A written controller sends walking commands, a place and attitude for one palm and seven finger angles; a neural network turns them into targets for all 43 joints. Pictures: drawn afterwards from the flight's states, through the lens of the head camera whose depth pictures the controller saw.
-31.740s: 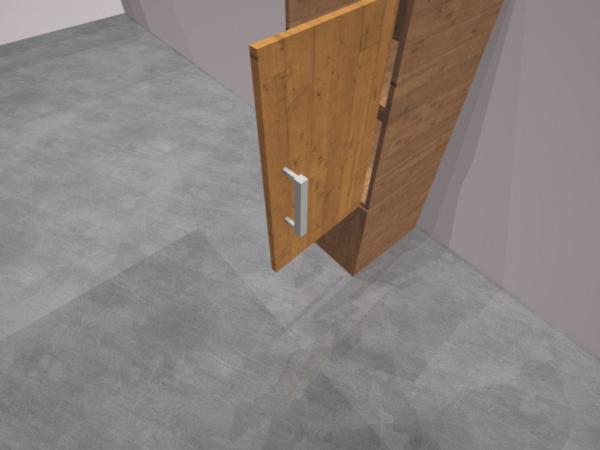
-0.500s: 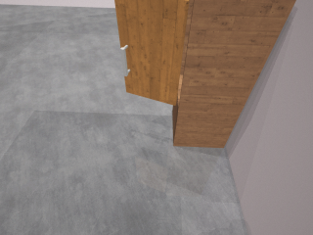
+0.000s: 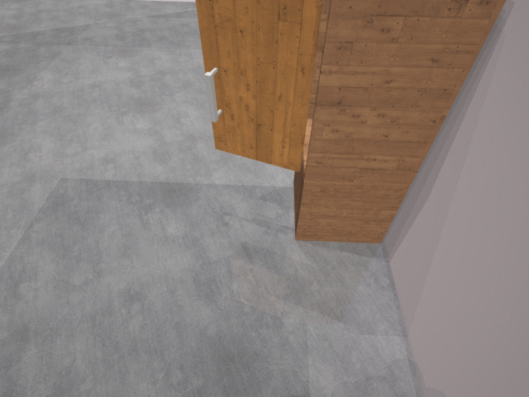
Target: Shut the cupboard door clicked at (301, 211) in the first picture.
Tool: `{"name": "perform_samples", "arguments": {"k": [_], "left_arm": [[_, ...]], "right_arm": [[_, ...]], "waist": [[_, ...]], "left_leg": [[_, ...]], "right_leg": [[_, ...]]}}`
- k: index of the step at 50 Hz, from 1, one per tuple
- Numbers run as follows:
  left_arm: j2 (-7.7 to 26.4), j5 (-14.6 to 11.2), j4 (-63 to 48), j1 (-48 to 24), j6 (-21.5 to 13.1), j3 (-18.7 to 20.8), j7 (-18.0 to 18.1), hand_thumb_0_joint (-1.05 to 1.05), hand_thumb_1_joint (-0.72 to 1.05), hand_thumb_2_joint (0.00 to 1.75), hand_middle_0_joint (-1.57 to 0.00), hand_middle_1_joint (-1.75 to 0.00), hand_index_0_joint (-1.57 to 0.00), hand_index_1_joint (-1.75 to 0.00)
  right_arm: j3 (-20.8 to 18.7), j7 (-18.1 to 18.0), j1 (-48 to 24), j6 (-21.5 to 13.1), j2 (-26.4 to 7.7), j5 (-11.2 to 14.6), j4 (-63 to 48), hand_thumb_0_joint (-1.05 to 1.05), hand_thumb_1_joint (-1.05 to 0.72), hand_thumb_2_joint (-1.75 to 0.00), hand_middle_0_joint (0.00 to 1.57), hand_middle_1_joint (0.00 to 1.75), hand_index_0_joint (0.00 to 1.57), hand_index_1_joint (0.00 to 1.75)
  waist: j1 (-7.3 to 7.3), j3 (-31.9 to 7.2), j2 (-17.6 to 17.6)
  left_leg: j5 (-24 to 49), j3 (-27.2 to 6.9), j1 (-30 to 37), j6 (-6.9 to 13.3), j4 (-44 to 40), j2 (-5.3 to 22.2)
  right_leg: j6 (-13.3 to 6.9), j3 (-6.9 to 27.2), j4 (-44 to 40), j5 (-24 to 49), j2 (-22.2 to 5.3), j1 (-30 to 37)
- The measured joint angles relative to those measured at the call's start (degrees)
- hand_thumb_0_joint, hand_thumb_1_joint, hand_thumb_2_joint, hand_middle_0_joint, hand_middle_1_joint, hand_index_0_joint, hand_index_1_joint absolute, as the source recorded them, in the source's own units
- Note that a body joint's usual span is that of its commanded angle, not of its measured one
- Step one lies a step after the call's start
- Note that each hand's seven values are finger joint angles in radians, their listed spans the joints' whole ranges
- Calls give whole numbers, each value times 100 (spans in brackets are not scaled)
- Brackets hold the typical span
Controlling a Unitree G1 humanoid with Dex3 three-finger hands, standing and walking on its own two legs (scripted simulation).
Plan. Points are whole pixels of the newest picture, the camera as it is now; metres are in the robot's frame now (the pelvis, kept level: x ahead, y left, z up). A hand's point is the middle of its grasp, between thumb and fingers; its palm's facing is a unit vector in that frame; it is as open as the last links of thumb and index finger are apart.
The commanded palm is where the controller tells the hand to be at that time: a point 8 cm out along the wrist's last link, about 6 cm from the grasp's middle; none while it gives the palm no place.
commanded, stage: look to check the result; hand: left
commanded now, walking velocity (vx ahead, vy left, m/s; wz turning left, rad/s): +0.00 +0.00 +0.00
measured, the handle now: (214, 95) +1.00 +0.22 -0.09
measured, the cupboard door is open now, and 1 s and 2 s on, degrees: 71 71 71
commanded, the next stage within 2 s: walk to a spot facing it in 0.18 s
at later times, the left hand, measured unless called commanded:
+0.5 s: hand out of the picture +0.07 +0.23 -0.17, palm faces +0.05 -0.95 -0.30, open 7.4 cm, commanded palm none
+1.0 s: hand out of the picture +0.02 +0.23 -0.17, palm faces +0.34 -0.90 -0.26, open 7.4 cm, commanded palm none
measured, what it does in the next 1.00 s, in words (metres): lifts its right foot, turning left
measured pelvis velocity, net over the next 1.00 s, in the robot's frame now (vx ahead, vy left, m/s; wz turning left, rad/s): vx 0.00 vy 0.00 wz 0.36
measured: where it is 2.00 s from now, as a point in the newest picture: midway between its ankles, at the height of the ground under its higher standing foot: outside the picture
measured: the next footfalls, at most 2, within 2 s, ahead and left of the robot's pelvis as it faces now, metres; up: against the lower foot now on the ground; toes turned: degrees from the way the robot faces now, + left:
right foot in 1.10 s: +0.09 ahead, -0.14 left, +0.00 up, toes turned +27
left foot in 1.54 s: +0.03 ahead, +0.17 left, +0.00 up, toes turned +51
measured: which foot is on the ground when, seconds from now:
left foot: down 0.00-1.00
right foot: down 0.00-0.66, up 0.68-1.00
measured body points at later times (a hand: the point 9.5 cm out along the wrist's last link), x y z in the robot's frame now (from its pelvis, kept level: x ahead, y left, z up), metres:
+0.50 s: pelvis +0.01 +0.00 +0.00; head +0.03 +0.00 +0.45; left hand +0.07 +0.28 -0.14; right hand +0.08 -0.27 -0.15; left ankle +0.03 +0.10 -0.75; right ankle -0.01 -0.11 -0.75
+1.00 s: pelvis +0.00 +0.00 +0.00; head +0.06 +0.02 +0.44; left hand +0.00 +0.28 -0.15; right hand +0.12 -0.23 -0.15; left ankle +0.03 +0.10 -0.75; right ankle +0.04 -0.17 -0.69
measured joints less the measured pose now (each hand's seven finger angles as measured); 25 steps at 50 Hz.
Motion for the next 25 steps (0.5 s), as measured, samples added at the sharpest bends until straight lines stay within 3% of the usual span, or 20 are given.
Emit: {"name": "perform_samples", "arguments": {"k": [18,25], "left_arm": [[401,-4,-123,-560,-32,0,-66,1,90,89,-20,-30,-20,-30],[305,-5,-425,-667,87,62,18,1,90,89,-20,-30,-20,-30]], "right_arm": [[0,65,-486,-33,-447,-8,-61,1,-91,-89,20,30,20,30],[-21,81,-416,119,-334,-13,-266,1,-91,-89,20,30,20,30]], "waist": [[-26,-3,-19],[-80,31,-13]], "left_leg": [[32,-21,126,-1,-190,-27],[-166,-290,-264,1,330,-144]], "right_leg": [[14,-18,-220,41,-22,149],[24,-305,302,-287,-127,-124]]}}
